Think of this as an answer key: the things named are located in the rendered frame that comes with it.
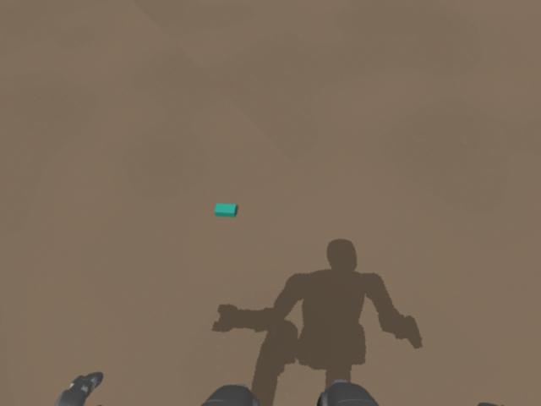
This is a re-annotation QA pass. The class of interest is left robot hand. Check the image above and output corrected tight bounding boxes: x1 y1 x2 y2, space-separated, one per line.
54 372 103 406

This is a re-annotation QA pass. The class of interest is small box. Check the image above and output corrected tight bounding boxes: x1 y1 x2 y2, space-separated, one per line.
215 203 237 217

